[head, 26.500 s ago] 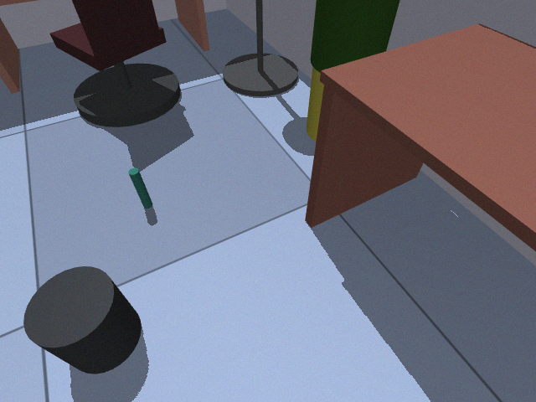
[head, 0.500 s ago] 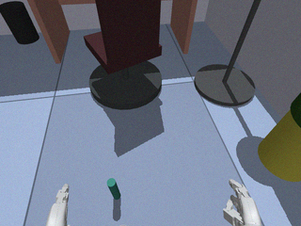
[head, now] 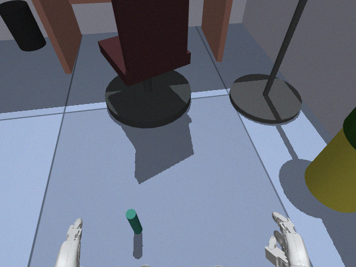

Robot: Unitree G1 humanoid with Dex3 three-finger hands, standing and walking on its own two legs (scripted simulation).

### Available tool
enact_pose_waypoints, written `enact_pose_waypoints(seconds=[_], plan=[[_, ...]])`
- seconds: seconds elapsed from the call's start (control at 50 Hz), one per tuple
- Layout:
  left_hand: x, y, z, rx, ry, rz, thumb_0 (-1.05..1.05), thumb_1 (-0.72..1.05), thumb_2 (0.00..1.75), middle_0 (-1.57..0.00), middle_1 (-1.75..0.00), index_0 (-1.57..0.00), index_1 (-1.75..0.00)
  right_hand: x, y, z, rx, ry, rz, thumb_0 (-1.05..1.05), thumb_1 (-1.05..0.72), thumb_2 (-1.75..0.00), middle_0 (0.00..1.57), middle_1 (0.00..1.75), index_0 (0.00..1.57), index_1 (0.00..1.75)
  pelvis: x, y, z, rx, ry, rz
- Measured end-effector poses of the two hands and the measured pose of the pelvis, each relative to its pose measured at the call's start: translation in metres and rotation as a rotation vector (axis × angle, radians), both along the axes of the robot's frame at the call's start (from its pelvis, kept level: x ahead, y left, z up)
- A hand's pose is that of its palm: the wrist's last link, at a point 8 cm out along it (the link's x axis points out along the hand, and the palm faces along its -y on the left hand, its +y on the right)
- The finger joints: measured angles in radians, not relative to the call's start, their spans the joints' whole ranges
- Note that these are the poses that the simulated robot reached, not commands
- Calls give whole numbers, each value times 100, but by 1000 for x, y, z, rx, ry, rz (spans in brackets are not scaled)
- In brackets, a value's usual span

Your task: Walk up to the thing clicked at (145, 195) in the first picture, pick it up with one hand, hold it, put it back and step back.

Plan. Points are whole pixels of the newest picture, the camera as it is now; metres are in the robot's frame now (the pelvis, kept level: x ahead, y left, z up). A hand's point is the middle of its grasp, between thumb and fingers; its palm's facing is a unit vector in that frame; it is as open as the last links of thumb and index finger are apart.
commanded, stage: home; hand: left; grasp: from the side
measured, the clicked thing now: (134, 222) +0.41 +0.21 -0.60
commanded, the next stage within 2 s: stand in 0.76 s
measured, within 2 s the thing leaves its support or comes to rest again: neither
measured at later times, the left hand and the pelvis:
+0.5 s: hand (95, 262) +0.16 +0.19 -0.06, palm faces +0.11 -0.95 -0.28, open 17.5 cm; pelvis +0.00 +0.01 +0.00, yaw +0 degrees
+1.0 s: hand (96, 259) +0.17 +0.19 -0.06, palm faces +0.11 -0.95 -0.28, open 16.6 cm; pelvis +0.00 +0.00 +0.00, yaw +0 degrees
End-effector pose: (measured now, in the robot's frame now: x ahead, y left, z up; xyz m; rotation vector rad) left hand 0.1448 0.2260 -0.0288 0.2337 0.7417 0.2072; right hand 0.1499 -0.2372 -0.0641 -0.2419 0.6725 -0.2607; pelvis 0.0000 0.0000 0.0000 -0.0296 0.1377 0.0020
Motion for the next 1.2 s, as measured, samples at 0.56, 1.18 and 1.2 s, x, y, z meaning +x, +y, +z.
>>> enact_pose_waypoints(seconds=[0.56,1.18,1.2], plan=[[-3,7,0,-1,-3,3,-1,-55,5,-5,-5,-6,-5,-5,9,0,2,5,8,1,-90,-90,20,30,20,30,-3,6,1,-4,-8,0],[7,5,-3,9,-2,-19,0,9,63,-19,-26,-19,-27,5,5,-1,-21,28,33,1,-91,-89,20,30,20,30,4,4,2,1,-10,0],[8,7,-8,24,3,-50,0,16,67,-19,-27,-19,-27,4,4,-5,-35,73,74,1,-91,-89,20,30,20,30,3,4,3,7,-28,1]])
